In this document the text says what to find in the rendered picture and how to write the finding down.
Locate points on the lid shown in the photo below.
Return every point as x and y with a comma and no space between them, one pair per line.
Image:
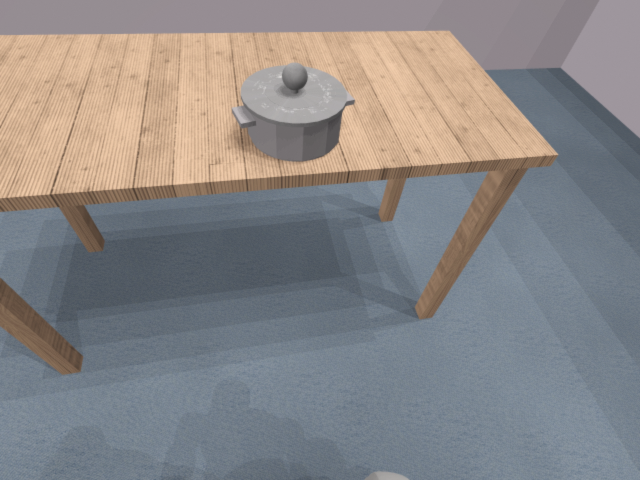
322,99

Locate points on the table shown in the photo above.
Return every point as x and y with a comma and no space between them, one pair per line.
104,118

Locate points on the knob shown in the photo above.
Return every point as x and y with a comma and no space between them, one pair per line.
294,76

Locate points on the pot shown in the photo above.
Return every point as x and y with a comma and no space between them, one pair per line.
291,143

